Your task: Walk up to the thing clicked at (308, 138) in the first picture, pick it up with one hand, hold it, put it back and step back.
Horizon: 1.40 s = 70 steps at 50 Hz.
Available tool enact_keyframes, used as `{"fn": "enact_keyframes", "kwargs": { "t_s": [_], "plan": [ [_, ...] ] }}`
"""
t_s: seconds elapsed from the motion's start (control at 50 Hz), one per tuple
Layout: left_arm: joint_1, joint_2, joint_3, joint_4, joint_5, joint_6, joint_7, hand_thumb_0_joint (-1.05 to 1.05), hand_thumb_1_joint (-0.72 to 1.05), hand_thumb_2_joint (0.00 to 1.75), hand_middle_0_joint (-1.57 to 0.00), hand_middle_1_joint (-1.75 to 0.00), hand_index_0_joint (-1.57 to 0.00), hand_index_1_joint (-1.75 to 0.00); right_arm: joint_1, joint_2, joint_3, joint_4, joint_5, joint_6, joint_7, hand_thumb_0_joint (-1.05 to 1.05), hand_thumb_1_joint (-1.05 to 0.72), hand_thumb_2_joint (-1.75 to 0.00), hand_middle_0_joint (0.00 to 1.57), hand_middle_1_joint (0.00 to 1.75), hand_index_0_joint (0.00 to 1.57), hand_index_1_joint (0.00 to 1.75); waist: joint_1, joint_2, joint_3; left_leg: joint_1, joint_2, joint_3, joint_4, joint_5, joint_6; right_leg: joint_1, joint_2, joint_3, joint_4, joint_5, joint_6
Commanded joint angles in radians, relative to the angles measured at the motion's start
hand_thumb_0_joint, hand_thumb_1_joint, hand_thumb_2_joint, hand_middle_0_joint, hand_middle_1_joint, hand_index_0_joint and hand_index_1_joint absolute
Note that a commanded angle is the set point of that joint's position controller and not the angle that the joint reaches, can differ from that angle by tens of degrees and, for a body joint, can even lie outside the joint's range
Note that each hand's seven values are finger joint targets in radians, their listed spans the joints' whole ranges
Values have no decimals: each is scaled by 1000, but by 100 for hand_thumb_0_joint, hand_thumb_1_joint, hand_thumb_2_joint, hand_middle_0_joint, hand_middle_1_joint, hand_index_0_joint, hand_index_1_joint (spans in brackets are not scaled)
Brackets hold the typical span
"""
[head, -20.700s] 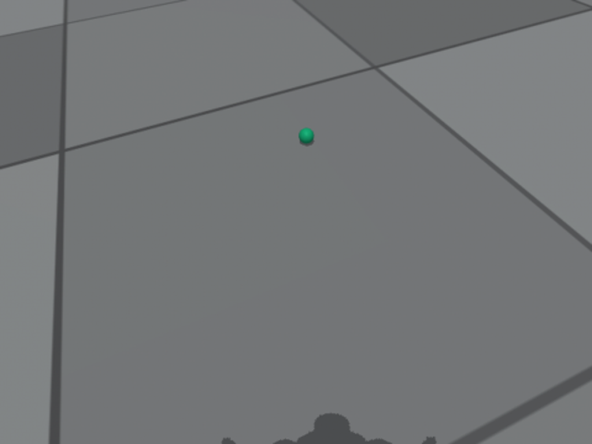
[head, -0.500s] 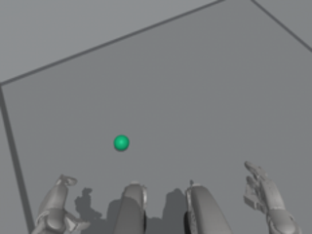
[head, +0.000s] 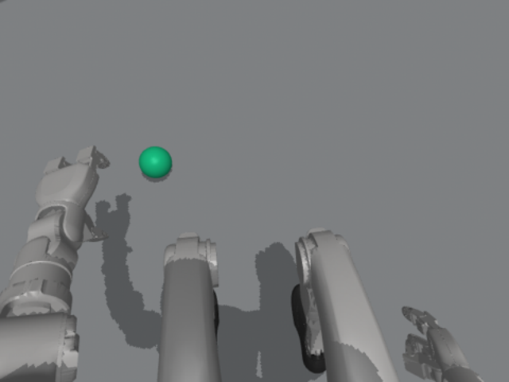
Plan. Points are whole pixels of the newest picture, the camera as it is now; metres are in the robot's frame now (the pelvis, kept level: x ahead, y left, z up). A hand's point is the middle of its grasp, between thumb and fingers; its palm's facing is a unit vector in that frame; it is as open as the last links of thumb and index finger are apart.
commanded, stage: rise first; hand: left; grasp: from above
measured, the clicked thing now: (155, 162) +0.55 +0.27 -0.38
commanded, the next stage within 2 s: none
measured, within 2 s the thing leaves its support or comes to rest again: neither
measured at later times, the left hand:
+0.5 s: hand (109, 178) +0.45 +0.31 -0.21, palm faces -0.46 -0.03 -0.89, open 14.2 cm
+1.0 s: hand (122, 168) +0.49 +0.30 -0.24, palm faces -0.45 -0.06 -0.89, open 14.1 cm
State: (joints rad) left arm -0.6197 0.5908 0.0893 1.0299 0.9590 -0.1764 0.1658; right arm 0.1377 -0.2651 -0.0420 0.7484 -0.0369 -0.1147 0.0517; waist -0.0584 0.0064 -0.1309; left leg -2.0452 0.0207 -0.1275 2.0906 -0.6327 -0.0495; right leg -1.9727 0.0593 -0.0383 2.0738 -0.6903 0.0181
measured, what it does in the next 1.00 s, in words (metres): lowers itself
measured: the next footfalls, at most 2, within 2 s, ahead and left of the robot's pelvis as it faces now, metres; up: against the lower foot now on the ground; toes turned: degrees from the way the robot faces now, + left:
none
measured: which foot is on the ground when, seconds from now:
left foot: down 0.00-1.00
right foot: down 0.00-1.00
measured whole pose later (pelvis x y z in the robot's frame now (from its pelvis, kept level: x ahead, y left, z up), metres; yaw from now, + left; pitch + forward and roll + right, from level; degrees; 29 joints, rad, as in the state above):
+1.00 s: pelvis +0.01 +0.01 -0.08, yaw -5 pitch +34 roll -9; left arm -0.98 0.80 0.10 1.40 1.23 -0.20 0.32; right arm 0.14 -0.26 0.08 0.72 -0.13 -0.01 0.12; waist -0.22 -0.03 -0.04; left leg -2.30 0.01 -0.19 2.36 -0.68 -0.04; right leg -2.19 0.08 -0.08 2.29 -0.72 0.05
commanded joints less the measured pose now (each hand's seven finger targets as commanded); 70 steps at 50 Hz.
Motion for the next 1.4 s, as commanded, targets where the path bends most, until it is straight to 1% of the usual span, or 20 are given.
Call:
{"fn": "enact_keyframes", "kwargs": {
  "t_s": [0.0, 0.08, 0.1, 0.18, 0.2, 0.26, 0.28, 0.36, 0.4, 0.5, 0.62, 0.76, 0.82, 0.9, 0.98, 1.0, 1.06, 1.12, 1.16, 1.38],
  "plan": [
    [-346, 345, 74, -89, 76, -32, 88, 0, -53, 102, -5, -107, -6, -106, 130, -195, -67, -71, -6, -4, -9, 0, -88, -90, 20, 30, 20, 30, -14, 108, -633, 393, -18, 115, -183, 13, 73, 271, 14, -41, -270, 29, -50],
    [-392, 342, 60, -23, 121, -23, 121, 0, -55, 103, -5, -104, -6, -104, 147, -199, -57, -55, -17, 26, -3, 0, -89, -90, 20, 30, 20, 30, -37, 142, -612, 388, -20, 107, -162, 17, 73, 211, 12, -67, -221, 49, -53],
    [-405, 368, 68, -18, 139, -19, 127, 0, -55, 103, -5, -104, -6, -103, 149, -204, -55, -51, -19, 32, -1, 0, -89, -90, 20, 30, 20, 30, -33, 165, -627, 406, -19, 100, -162, 26, 71, 196, 11, -74, -200, 61, -57],
    [-470, 359, 33, 26, 182, -12, 133, 0, -57, 105, -6, -100, -5, -100, 156, -206, -52, -39, -27, 55, 5, 0, -90, -90, 20, 30, 20, 30, -54, 219, -612, 425, -19, 81, -150, 24, 65, 120, 11, -92, -151, 78, -65],
    [-468, 343, 15, 52, 187, -13, 133, 0, -57, 104, -6, -100, -5, -101, 156, -202, -47, -38, -28, 58, 8, 0, -90, -90, 20, 30, 20, 30, -69, 218, -595, 406, -20, 83, -139, 26, 66, 114, 12, -93, -146, 82, -65],
    [-488, 357, 16, 83, 218, -20, 139, 0, -57, 104, -6, -99, -6, -99, 167, -210, -41, -29, -33, 68, 12, 0, -90, -90, 20, 30, 20, 30, -71, 230, -596, 405, -20, 78, -114, 61, 65, 90, 10, -96, -118, 119, -65],
    [-503, 355, 6, 85, 225, -24, 139, 0, -56, 104, -6, -99, -6, -100, 170, -209, -38, -31, -34, 71, 15, 0, -90, -90, 20, 30, 20, 30, -86, 225, -592, 401, -20, 73, -109, 71, 66, 88, 12, -100, -113, 130, -65],
    [-555, 380, 5, 94, 262, -42, 152, 0, -55, 102, -6, -100, -6, -100, 183, -215, -23, -27, -44, 82, 23, 0, -90, -90, 20, 30, 20, 30, -101, 241, -604, 381, -21, 79, -68, 117, 67, 93, 14, -102, -90, 175, -61],
    [-566, 398, 18, 113, 274, -49, 163, 0, -56, 102, -6, -101, -6, -101, 184, -217, -18, -25, -50, 86, 28, 0, -91, -90, 20, 30, 20, 30, -102, 251, -603, 383, -20, 78, -60, 131, 67, 90, 14, -104, -81, 186, -60],
    [-592, 390, 13, 188, 279, -50, 185, 0, -56, 102, -6, -101, -6, -101, 187, -230, -8, -26, -64, 88, 39, 0, -90, -90, 20, 30, 20, 30, -127, 255, -582, 371, -11, 61, -44, 98, 65, 40, 15, -120, -54, 165, -58],
    [-652, 415, 20, 176, 278, -37, 204, 0, -56, 102, -6, -102, -6, -102, 198, -229, 7, -25, -75, 86, 45, 0, -90, -90, 20, 30, 20, 30, -133, 283, -617, 359, -8, 73, -11, 124, 69, 61, 21, -119, -46, 200, -54],
    [-658, 444, 32, 198, 276, -28, 203, 0, -57, 102, -5, -103, -6, -103, 202, -232, 21, -31, -80, 93, 51, 0, -90, -90, 20, 30, 20, 30, -140, 292, -629, 350, -5, 67, 17, 144, 69, 70, 27, -125, -24, 220, -54],
    [-638, 432, 23, 241, 272, -26, 201, 0, -57, 102, -5, -103, -6, -103, 203, -229, 32, -36, -84, 95, 54, 0, -91, -90, 20, 30, 20, 30, -161, 262, -582, 306, -4, 66, 32, 136, 75, 76, 27, -127, -24, 222, -49],
    [-646, 481, 42, 241, 267, -26, 201, 0, -56, 101, -6, -105, -6, -104, 212, -234, 45, -36, -87, 97, 57, 0, -91, -90, 20, 30, 20, 30, -152, 236, -596, 252, -4, 79, 53, 139, 82, 139, 32, -117, -37, 236, -41],
    [-656, 485, 42, 227, 262, -30, 198, 0, -56, 101, -6, -105, -6, -104, 206, -240, 49, -37, -89, 98, 60, 0, -91, -90, 20, 30, 20, 30, -154, 282, -588, 286, 1, 66, 49, 136, 75, 97, 34, -130, -13, 227, -49],
    [-660, 479, 34, 221, 266, -30, 194, 0, -61, 108, -6, -100, -4, -103, 206, -241, 49, -40, -88, 99, 60, 0, -91, -90, 20, 30, 20, 30, -162, 284, -602, 299, 1, 62, 55, 145, 74, 94, 36, -133, -10, 233, -49],
    [-669, 496, 47, 216, 268, -35, 199, 0, -57, 102, -6, -103, -6, -103, 208, -246, 50, -39, -92, 103, 61, 0, -90, -90, 20, 30, 20, 30, -163, 304, -604, 296, 1, 60, 61, 148, 72, 85, 35, -136, 2, 236, -49],
    [-672, 484, 27, 234, 271, -37, 198, 0, -57, 102, -6, -103, -6, -103, 208, -244, 60, -37, -93, 104, 63, 0, -91, -90, 20, 30, 20, 30, -175, 310, -575, 272, 0, 62, 69, 146, 73, 85, 38, -134, 0, 241, -48],
    [-666, 506, 45, 225, 271, -36, 201, 0, -58, 103, -6, -103, -6, -103, 221, -251, 60, -37, -95, 106, 63, 0, -90, -90, 20, 30, 20, 30, -172, 287, -595, 275, 0, 62, 75, 163, 76, 113, 37, -135, -4, 258, -43],
    [-697, 506, 22, 258, 277, -35, 202, 0, -58, 102, -6, -103, -6, -103, 218, -259, 77, -43, -100, 110, 66, 0, -90, -90, 20, 30, 20, 30, -196, 313, -558, 256, -1, 51, 77, 135, 72, 80, 38, -147, 11, 237, -45]
  ]
}}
